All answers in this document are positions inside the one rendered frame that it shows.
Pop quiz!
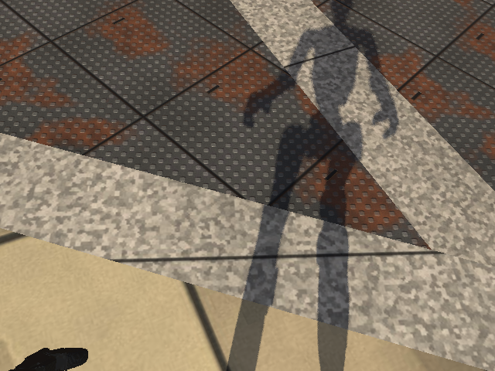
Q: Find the robot left hand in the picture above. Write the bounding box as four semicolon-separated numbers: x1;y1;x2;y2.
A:
9;348;88;371

